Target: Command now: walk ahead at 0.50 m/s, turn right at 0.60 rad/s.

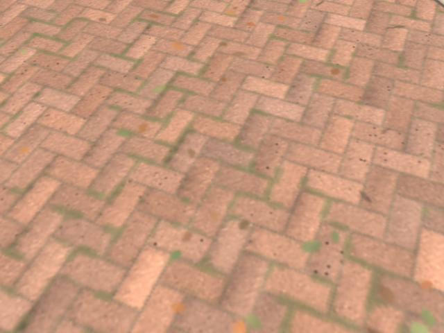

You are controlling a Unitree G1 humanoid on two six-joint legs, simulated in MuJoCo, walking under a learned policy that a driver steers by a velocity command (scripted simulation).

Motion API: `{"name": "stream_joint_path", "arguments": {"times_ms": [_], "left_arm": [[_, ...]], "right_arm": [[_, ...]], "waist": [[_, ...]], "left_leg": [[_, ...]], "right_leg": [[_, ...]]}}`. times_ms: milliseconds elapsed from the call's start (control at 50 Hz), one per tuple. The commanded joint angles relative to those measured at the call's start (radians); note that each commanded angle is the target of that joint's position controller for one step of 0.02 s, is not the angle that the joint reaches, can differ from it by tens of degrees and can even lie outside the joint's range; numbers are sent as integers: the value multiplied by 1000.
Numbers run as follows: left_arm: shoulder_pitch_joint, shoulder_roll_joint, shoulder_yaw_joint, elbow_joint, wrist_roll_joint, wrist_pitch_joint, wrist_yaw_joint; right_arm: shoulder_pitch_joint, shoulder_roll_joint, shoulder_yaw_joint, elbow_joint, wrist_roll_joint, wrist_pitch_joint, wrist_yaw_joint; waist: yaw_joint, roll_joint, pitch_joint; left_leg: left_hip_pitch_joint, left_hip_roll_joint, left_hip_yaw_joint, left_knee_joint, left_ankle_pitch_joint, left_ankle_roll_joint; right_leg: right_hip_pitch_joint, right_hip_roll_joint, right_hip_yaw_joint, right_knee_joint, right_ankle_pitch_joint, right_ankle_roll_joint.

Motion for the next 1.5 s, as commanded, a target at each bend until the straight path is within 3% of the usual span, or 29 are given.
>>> {"name": "stream_joint_path", "arguments": {"times_ms": [20, 220, 280, 320, 340, 360, 380, 420, 480, 600, 720, 780, 820, 840, 860, 880, 900, 920, 960, 1040, 1140, 1280, 1340, 1380, 1400, 1420, 1440, 1480, 1500], "left_arm": [[29, 151, 39, -50, -2, -28, 1], [204, 139, 23, 41, 10, -44, 22], [157, 162, 23, 49, 15, -47, 31], [132, 167, 21, 57, 16, -51, 25], [143, 107, 4, 28, 14, -57, 22], [284, 43, -3, 33, -17, -54, 18], [213, 117, 5, 47, 23, -50, 23], [81, 100, 0, 25, 22, -49, 9], [83, 66, -9, 31, 36, -23, -9], [-134, 28, -31, -29, 37, -15, -25], [-314, 17, -48, -72, 25, -23, -26], [-318, 39, -39, -80, 28, -31, -18], [-145, 65, -22, -24, 35, -48, -6], [18, 110, -4, 25, 50, -62, 7], [161, 208, 21, 34, 74, -66, 24], [150, 244, 35, 41, 51, -48, 21], [66, 152, 16, 29, 28, -41, 17], [-17, 92, 0, 19, 21, -46, 14], [-60, 42, -12, 27, 19, -60, 17], [-24, 52, -4, 59, 6, -93, 22], [34, 45, -3, 94, 12, -92, 25], [125, 81, 6, 142, 17, -75, 38], [108, 121, 16, 143, 22, -55, 47], [93, 146, 24, 132, 19, -35, 43], [92, 113, 15, 102, 19, -36, 39], [88, 29, 4, 23, 5, -48, 17], [-36, 102, 12, -4, 19, -63, 13], [-44, 73, 3, -3, 2, -83, 13], [-43, 69, 4, -4, 19, -71, 14]], "right_arm": [[20, -77, -22, -49, -3, 13, 2], [-252, -64, -6, -127, 12, -15, 19], [-139, -91, -18, -96, 14, -25, 9], [123, -132, -40, -16, 12, -40, -15], [288, -205, -56, 2, -8, -45, -33], [292, -288, -80, 20, -12, -38, -26], [213, -193, -62, 13, 23, -30, -13], [86, -90, -37, 5, 23, -36, -5], [106, -68, -25, 50, 29, -57, -5], [194, -80, -27, 121, 41, -70, 0], [275, -102, -30, 174, 37, -67, -4], [279, -111, -31, 193, 30, -59, -14], [248, -124, -33, 195, 31, -53, -19], [243, -107, -26, 187, 37, -53, -17], [262, -30, -5, 135, 57, -58, -12], [350, -15, -8, 143, 64, -48, -19], [268, -104, -33, 159, 41, -33, -26], [222, -80, -32, 149, 41, -35, -16], [207, -52, -32, 157, 25, -18, -4], [159, -16, -34, 136, 16, 16, 20], [-8, -3, -29, 75, 17, 20, 33], [-191, 2, -12, -6, 7, 13, 50], [-112, -23, -25, 6, 4, 14, 39], [113, -68, -54, 73, -2, -1, 24], [253, -161, -87, 106, -13, -5, 7], [190, -265, -113, 81, 11, 7, 1], [204, -252, -110, 73, 31, 20, -2], [116, -148, -83, 87, 35, 12, -14], [82, -121, -74, 87, 39, 3, -18]], "waist": [[-12, -57, -44], [91, -83, 8], [22, -104, -15], [-102, -66, -153], [-153, 35, -288], [-75, 279, -360], [-56, 95, -239], [-24, -20, -66], [14, 48, -52], [-11, 42, 5], [-60, 47, 10], [-40, 45, 15], [45, 26, -66], [107, -17, -168], [137, -166, -322], [94, -281, -385], [75, -114, -234], [46, -102, -117], [4, -117, -41], [-28, -101, -27], [-7, -91, 20], [37, -90, 44], [-13, -126, -22], [-114, -94, -153], [-168, 7, -251], [-90, 255, -314], [-135, 51, -286], [-49, -67, -80], [-13, -73, -52]], "left_leg": [[-67, -5, 14, -84, 100, -20], [-98, -73, 41, -454, 295, 49], [111, -132, 56, -534, 190, 102], [451, -141, 51, -607, 189, 150], [693, 83, -195, -613, 73, 200], [865, 311, -688, -741, 61, 344], [748, 267, -719, -798, -31, 325], [527, 182, -425, -834, 88, 285], [430, 98, -239, -878, 306, 248], [451, 44, -93, -954, 418, 248], [513, 55, -44, -919, 522, 217], [578, 93, -77, -842, 637, 209], [568, 63, -63, -640, 803, 185], [454, 15, -34, -443, 695, 166], [204, -78, 23, -119, 291, 133], [-2, -189, 18, 91, -243, 126], [-54, -119, -51, 133, -163, 138], [-48, -84, -55, 99, -74, 136], [11, -44, -43, 46, 0, 119], [-22, -28, -24, 35, 97, 87], [-126, -22, 10, -131, 258, 66], [-66, -71, 130, -416, 250, 135], [78, -162, 185, -443, 89, 200], [362, -226, 167, -549, 72, 258], [609, -62, -70, -606, -23, 315], [879, 200, -659, -741, -7, 479], [855, 206, -665, -806, 82, 471], [597, 148, -427, -822, 297, 396], [514, 93, -351, -828, 375, 363]], "right_leg": [[38, -250, 267, -182, 257, -144], [265, -289, 253, -139, 468, -75], [260, -296, 229, -46, 707, -31], [187, -232, 166, 270, 793, 0], [20, -171, 125, 564, 470, 17], [-290, 28, 56, 873, -315, 60], [-379, -40, 130, 932, -290, 43], [-368, -118, 102, 860, -154, 47], [-298, -159, 58, 767, -125, 71], [-430, -221, -31, 521, 46, 121], [-333, -187, -86, 240, 164, 110], [-286, -168, -74, 183, 79, 78], [-61, -120, -83, 87, 39, 46], [179, -178, -23, 66, 44, 14], [456, -468, 310, 29, -80, -52], [515, -614, 615, -84, -116, -133], [383, -548, 511, -104, -204, -96], [247, -500, 368, -149, -161, -69], [107, -424, 186, -206, -15, -15], [78, -396, 24, -252, 139, -8], [113, -369, -115, -263, 226, -9], [275, -409, -234, -176, 481, 11], [335, -417, -280, 34, 907, 27], [249, -403, -299, 401, 857, 46], [28, -367, -300, 706, 500, 79], [-434, -113, -207, 1082, -344, 148], [-550, -150, -6, 1109, -294, 138], [-508, -239, 6, 939, -147, 129], [-450, -259, 15, 866, -144, 137]]}}
Velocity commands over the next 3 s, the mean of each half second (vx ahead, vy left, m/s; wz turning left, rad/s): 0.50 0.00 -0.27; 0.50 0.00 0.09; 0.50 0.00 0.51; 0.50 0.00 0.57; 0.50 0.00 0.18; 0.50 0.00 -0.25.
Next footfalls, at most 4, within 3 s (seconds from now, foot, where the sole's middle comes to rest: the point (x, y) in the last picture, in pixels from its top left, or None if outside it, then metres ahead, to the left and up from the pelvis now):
0.32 left None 0.37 0.11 -0.78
0.84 right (278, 276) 0.63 -0.11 -0.78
1.38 left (216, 205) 0.89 0.08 -0.78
1.92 right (226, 131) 1.25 0.04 -0.78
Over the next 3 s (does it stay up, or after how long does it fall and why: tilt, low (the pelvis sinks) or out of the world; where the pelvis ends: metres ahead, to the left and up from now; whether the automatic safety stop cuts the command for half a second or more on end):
stays up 1.51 0.37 -0.02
